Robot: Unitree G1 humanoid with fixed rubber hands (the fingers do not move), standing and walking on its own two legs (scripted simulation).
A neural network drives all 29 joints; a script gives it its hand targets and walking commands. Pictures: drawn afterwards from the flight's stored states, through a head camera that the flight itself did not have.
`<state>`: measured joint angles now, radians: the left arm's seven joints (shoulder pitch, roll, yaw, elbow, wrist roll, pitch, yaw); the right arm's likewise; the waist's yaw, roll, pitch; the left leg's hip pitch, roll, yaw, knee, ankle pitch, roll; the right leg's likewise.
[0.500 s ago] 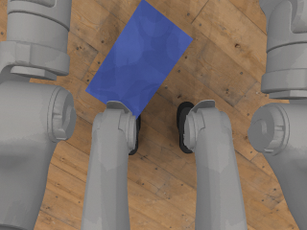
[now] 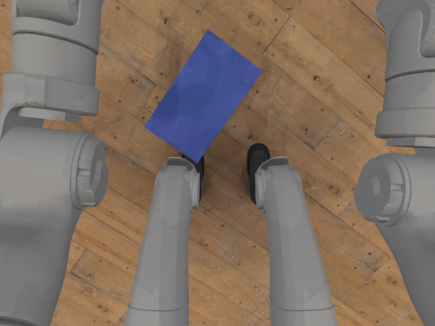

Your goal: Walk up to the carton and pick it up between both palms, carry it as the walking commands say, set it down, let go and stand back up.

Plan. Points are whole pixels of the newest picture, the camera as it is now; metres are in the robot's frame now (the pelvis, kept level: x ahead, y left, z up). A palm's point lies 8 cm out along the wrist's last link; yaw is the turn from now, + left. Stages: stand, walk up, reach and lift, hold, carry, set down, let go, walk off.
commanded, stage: set down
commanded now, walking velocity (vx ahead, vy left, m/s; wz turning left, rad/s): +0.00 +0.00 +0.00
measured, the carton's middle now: (202, 100) +0.39 +0.06 -0.52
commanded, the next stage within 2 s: let go in 0.12 s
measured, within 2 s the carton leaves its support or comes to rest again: neither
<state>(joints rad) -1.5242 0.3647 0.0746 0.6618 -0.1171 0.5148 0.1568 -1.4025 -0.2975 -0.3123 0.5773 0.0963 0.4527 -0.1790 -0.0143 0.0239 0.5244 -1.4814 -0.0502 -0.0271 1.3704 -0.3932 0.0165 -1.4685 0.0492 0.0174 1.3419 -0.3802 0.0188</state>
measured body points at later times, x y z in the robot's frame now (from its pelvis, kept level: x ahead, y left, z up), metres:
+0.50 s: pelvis +0.02 -0.01 +0.07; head +0.35 -0.01 +0.37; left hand +0.47 +0.17 -0.07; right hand +0.45 -0.22 -0.08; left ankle +0.11 +0.10 -0.58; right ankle +0.12 -0.12 -0.58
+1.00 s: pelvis +0.08 +0.00 +0.14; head +0.20 -0.01 +0.58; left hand +0.32 +0.22 +0.06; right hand +0.29 -0.24 +0.05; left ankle +0.11 +0.10 -0.58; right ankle +0.12 -0.12 -0.58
